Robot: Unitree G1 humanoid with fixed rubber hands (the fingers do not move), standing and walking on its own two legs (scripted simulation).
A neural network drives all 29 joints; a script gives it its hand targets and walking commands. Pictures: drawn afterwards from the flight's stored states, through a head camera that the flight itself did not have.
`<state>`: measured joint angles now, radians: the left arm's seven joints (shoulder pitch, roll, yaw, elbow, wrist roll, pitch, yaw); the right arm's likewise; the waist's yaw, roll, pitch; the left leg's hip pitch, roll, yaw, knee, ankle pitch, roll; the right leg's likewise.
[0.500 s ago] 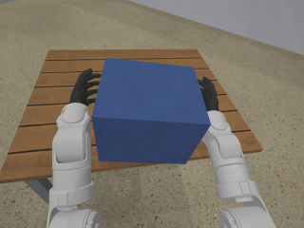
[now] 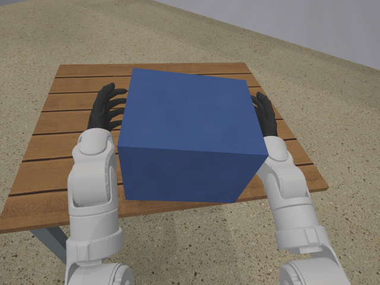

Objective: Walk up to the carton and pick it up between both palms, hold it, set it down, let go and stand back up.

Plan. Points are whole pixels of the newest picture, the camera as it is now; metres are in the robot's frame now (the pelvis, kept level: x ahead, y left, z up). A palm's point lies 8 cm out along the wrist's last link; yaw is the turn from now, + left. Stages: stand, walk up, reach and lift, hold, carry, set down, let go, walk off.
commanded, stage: hold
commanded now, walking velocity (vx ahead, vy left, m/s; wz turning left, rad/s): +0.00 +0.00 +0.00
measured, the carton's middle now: (186, 139) +0.35 +0.01 +0.15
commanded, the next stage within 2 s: none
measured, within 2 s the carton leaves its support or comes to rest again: neither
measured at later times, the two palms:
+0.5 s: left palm (108, 120) +0.35 +0.15 +0.19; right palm (269, 133) +0.35 -0.15 +0.16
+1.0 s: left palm (103, 113) +0.37 +0.16 +0.19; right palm (260, 122) +0.38 -0.14 +0.17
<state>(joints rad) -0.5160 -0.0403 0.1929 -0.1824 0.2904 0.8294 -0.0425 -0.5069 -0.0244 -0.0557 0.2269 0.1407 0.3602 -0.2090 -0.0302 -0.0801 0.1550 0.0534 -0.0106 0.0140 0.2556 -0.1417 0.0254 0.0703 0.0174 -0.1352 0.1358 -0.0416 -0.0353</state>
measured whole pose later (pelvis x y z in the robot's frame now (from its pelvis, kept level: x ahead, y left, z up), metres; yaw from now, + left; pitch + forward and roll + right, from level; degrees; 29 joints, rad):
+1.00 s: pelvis +0.00 +0.00 +0.00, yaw +1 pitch -6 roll -1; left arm -0.68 -0.01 0.22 0.05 0.29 0.78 -0.02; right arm -0.66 0.02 -0.20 0.43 0.00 0.32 -0.13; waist -0.04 -0.07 0.10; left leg -0.04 -0.01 -0.01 0.29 -0.14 0.02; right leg -0.02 0.01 -0.15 0.16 -0.04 -0.04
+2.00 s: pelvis +0.00 +0.00 +0.00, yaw +0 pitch -9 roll -1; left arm -0.49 -0.06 0.19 -0.18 0.30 0.80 -0.06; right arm -0.46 -0.04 -0.04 0.18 0.14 0.35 -0.22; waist -0.06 -0.06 0.13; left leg 0.04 -0.01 0.01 0.25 -0.14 0.02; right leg 0.06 0.03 -0.13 0.12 -0.04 -0.04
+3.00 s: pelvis +0.04 +0.00 +0.00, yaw +1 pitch -5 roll -1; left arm -0.32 -0.08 0.10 0.04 0.26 0.37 0.02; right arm -0.33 -0.02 -0.07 0.38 0.08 -0.04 -0.17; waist -0.03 -0.02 0.12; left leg 0.03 -0.01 0.00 0.22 -0.17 0.02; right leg 0.07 0.03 -0.14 0.07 -0.06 -0.03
